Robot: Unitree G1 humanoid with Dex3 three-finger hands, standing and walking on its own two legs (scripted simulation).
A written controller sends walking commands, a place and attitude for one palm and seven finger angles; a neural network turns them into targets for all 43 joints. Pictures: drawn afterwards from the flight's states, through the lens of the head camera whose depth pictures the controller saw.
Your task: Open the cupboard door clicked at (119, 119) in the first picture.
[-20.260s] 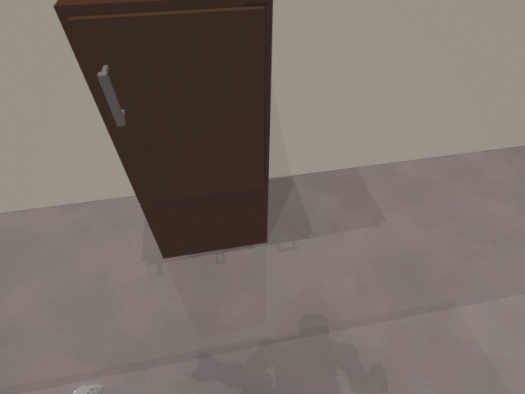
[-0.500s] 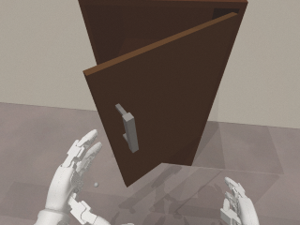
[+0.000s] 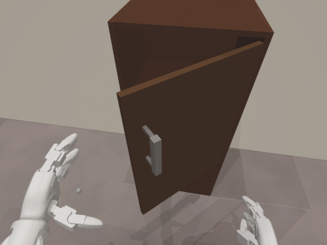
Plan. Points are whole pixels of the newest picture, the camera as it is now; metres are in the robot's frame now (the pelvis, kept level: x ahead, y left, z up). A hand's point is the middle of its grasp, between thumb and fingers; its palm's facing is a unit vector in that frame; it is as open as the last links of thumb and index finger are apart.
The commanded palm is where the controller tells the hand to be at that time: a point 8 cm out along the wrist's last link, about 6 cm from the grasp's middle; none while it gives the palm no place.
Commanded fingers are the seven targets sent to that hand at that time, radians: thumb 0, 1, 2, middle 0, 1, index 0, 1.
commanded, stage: draw the hand back to the body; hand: left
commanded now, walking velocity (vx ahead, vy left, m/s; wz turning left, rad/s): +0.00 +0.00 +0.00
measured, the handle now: (151, 151) +0.32 +0.07 +0.08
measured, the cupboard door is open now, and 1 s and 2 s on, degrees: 44 44 44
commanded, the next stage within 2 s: step back with the hand held close in 0.98 s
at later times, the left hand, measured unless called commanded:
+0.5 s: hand (44, 164) +0.21 +0.25 +0.17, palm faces +0.41 -0.82 -0.40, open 10.3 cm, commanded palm +0.16 +0.29 +0.19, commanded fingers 0.00 0.76 0.84 -0.19 -0.30 -0.19 -0.30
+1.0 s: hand (43, 164) +0.20 +0.24 +0.18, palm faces +0.45 -0.80 -0.41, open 7.4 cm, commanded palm +0.16 +0.28 +0.20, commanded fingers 0.00 0.90 0.90 -0.20 -0.30 -0.20 -0.30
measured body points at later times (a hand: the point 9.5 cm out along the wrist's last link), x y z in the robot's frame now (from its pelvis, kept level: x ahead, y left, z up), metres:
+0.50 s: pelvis +0.02 +0.00 +0.03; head +0.00 -0.02 +0.48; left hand +0.18 +0.29 +0.19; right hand +0.21 -0.21 -0.05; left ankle +0.00 +0.11 -0.71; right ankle +0.00 -0.12 -0.71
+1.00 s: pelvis +0.01 -0.02 +0.03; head -0.01 -0.04 +0.48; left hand +0.17 +0.28 +0.20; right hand +0.20 -0.24 -0.06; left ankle +0.00 +0.11 -0.71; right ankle +0.00 -0.12 -0.71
